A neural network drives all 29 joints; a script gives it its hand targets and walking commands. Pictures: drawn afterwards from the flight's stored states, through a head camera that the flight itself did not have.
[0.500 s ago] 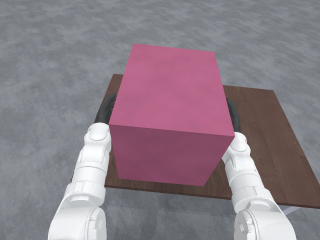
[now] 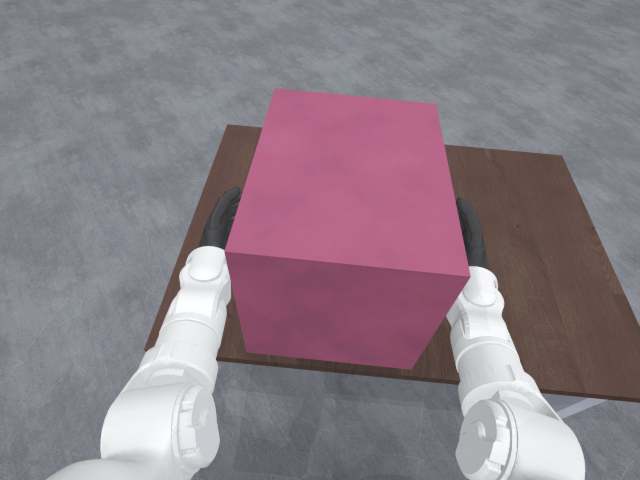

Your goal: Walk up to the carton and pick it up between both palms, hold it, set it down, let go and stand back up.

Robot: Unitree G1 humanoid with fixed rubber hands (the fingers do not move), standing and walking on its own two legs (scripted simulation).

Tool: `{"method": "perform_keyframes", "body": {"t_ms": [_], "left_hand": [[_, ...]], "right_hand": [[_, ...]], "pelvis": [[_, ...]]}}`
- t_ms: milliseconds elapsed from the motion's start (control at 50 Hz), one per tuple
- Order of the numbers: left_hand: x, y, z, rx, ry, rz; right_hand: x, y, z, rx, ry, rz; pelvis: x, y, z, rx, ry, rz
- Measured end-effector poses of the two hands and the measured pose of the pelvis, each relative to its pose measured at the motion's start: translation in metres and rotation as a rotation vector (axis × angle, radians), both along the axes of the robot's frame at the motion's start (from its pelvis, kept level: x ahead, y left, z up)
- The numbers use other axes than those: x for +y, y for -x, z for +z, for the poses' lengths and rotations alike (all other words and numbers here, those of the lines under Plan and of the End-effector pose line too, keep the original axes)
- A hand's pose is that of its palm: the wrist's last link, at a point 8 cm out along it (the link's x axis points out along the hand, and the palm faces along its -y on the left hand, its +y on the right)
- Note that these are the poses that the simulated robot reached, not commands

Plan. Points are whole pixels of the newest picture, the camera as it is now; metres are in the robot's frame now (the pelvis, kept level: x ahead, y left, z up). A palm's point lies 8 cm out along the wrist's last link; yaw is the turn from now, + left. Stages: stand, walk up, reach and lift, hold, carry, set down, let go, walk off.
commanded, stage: set down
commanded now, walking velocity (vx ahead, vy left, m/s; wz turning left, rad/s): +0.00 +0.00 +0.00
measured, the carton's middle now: (342, 226) +0.45 +0.01 +0.03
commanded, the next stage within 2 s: none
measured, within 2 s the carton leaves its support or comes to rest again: rests again in 1.34 s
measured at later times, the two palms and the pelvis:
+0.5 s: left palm (223, 255) +0.40 +0.18 +0.00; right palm (452, 265) +0.41 -0.16 +0.01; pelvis +0.02 +0.00 +0.00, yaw +0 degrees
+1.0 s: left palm (230, 269) +0.40 +0.17 -0.04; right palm (445, 278) +0.41 -0.16 -0.03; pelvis +0.00 +0.00 -0.02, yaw +0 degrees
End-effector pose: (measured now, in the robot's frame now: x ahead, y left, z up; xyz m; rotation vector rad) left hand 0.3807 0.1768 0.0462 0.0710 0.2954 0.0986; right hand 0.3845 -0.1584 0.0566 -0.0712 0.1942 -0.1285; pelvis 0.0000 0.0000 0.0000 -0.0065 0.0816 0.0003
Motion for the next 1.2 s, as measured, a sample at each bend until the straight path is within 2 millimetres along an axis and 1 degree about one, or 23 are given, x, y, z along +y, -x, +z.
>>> {"method": "perform_keyframes", "body": {"t_ms": [260,480,840,960,1200], "left_hand": [[0.003,-0.010,-0.026,0.019,-0.008,0.011],[0.002,-0.016,-0.047,0.040,-0.006,0.018],[0.001,-0.016,-0.084,0.078,0.000,0.032],[-0.002,-0.018,-0.088,0.057,0.012,0.035],[-0.004,-0.017,-0.096,0.029,0.039,0.048]], "right_hand": [[0.003,-0.015,-0.022,0.022,0.013,0.015],[0.002,-0.022,-0.046,0.049,0.019,0.020],[0.002,-0.025,-0.080,0.086,0.009,0.024],[-0.001,-0.025,-0.088,0.066,0.004,0.022],[-0.003,-0.026,-0.095,0.042,-0.029,0.020]], "pelvis": [[-0.001,-0.011,-0.002,0.088,0.004,0.005],[-0.002,-0.016,-0.004,0.173,0.007,0.007],[-0.003,-0.008,-0.012,0.308,0.015,0.014],[-0.002,-0.005,-0.016,0.349,0.018,0.014],[0.001,0.006,-0.023,0.382,0.013,-0.001]]}}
